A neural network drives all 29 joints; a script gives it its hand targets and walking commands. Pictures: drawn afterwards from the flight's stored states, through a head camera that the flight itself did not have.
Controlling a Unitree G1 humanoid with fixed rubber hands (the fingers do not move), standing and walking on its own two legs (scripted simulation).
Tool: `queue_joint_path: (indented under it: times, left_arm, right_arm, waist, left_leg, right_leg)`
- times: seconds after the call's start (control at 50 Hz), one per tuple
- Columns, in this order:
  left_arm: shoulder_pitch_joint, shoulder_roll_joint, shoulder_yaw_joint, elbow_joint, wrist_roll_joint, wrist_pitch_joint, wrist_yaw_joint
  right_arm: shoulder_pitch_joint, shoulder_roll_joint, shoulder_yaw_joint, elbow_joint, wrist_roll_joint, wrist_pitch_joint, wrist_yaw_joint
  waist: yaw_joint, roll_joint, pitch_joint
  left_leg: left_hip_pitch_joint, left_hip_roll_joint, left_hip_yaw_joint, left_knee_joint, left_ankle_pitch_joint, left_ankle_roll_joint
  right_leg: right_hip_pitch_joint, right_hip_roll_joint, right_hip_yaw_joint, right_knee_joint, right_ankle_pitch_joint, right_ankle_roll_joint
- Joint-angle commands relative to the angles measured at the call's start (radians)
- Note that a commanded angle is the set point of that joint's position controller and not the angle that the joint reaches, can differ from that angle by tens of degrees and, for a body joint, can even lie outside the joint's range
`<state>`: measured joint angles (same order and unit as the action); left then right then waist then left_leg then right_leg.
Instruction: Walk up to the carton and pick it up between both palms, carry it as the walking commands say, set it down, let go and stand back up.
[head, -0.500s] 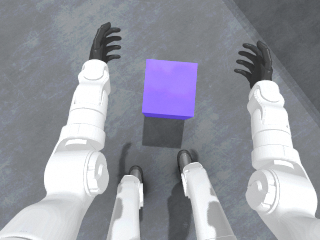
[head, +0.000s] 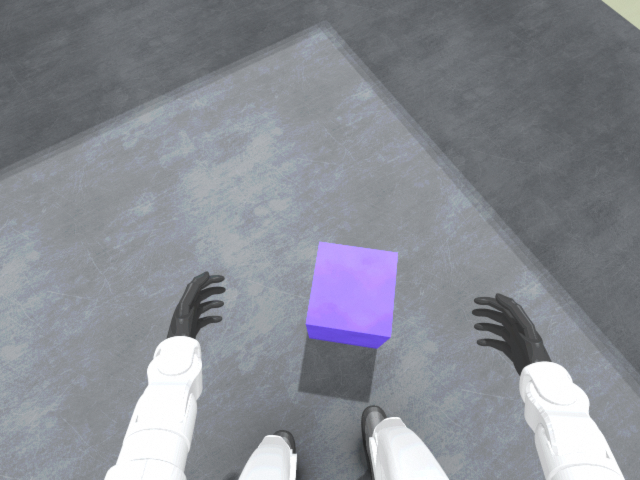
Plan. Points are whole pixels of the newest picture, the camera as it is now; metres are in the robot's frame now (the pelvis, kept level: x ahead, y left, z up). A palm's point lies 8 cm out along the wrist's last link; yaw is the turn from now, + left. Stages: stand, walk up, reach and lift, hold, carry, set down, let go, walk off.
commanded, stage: let go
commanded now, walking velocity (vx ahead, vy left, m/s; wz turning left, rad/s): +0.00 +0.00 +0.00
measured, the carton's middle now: (350, 298) +0.45 -0.07 -0.62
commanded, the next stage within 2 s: stand in 0.76 s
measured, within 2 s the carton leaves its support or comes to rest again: neither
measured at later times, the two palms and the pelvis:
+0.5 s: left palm (105, 425) +0.20 +0.25 -0.03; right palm (539, 400) +0.20 -0.22 -0.04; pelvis +0.04 +0.02 +0.03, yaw -1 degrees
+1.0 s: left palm (72, 465) +0.16 +0.29 -0.05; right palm (583, 414) +0.18 -0.28 -0.06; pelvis +0.04 +0.00 +0.02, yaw +0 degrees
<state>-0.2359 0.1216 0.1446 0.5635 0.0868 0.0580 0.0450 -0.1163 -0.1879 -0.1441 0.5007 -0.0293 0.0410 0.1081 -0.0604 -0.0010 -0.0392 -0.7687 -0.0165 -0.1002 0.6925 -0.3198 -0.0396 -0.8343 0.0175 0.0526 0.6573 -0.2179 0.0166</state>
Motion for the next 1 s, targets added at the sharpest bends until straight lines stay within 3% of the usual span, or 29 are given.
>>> queue_joint_path:
  times: [0.0,0.16,0.28,0.52,0.74,0.76,0.78,0.84,0.98]
  left_arm:
    - [0.064,0.070,-0.018,-0.072,-0.019,-0.046,-0.020]
    - [0.261,0.113,-0.055,-0.161,-0.056,-0.065,-0.057]
    - [0.376,0.136,-0.066,-0.196,-0.069,-0.032,-0.081]
    - [0.415,0.166,-0.086,-0.215,-0.094,0.033,-0.115]
    - [0.424,0.171,-0.089,-0.195,-0.067,0.010,-0.076]
    - [0.445,0.310,-0.039,-0.044,-0.029,-0.003,-0.036]
    - [0.446,0.327,-0.038,-0.033,-0.032,-0.011,-0.022]
    - [0.413,0.292,-0.050,0.002,-0.033,-0.029,-0.020]
    - [0.402,0.310,-0.056,0.088,-0.040,-0.048,-0.024]
  right_arm:
    - [0.092,-0.071,0.008,-0.091,0.000,-0.033,-0.015]
    - [0.250,-0.105,0.040,-0.150,0.022,-0.040,-0.043]
    - [0.302,-0.122,0.064,-0.155,0.043,-0.004,-0.041]
    - [0.313,-0.135,0.051,-0.183,0.010,0.073,-0.048]
    - [0.293,-0.142,0.083,-0.201,-0.022,0.183,-0.104]
    - [0.257,-0.230,0.053,-0.089,0.008,0.104,-0.132]
    - [0.295,-0.221,0.054,-0.067,0.001,0.068,-0.140]
    - [0.297,-0.215,0.067,-0.012,-0.011,0.015,-0.136]
    - [0.287,-0.261,0.073,0.072,-0.016,-0.027,-0.137]
  waist:
    - [0.012,-0.026,-0.358]
    - [0.031,0.031,-0.164]
    - [0.050,0.074,-0.051]
    - [0.055,-0.002,0.085]
    - [0.080,-0.001,0.031]
    - [0.077,0.088,0.122]
    - [0.057,0.076,0.101]
    - [0.061,0.029,0.059]
    - [0.068,0.005,-0.024]
  left_leg:
    - [0.173,-0.055,0.110,-0.143,0.087,0.004]
    - [0.424,-0.028,0.087,-0.281,0.228,0.007]
    - [0.491,-0.012,0.076,-0.344,0.303,-0.004]
    - [0.561,-0.022,0.095,-0.348,0.266,0.005]
    - [0.608,-0.037,0.094,-0.290,0.301,0.030]
    - [0.519,0.014,0.090,-0.244,0.201,-0.012]
    - [0.542,0.016,0.064,-0.241,0.154,-0.006]
    - [0.538,0.038,0.027,-0.247,0.057,0.009]
    - [0.579,0.066,-0.001,-0.236,0.242,0.023]
  right_leg:
    - [0.548,0.024,-0.057,-0.087,0.206,0.024]
    - [0.716,0.055,-0.071,-0.189,0.239,0.017]
    - [0.790,0.065,-0.078,-0.232,0.224,0.016]
    - [0.877,0.074,-0.078,-0.254,0.197,0.016]
    - [0.854,0.047,-0.049,-0.194,0.248,0.027]
    - [0.648,-0.034,-0.012,-0.221,0.218,0.030]
    - [0.640,-0.046,0.003,-0.226,0.168,0.019]
    - [0.606,-0.043,0.012,-0.245,-0.001,0.000]
    - [0.659,-0.057,0.007,-0.198,0.194,-0.013]
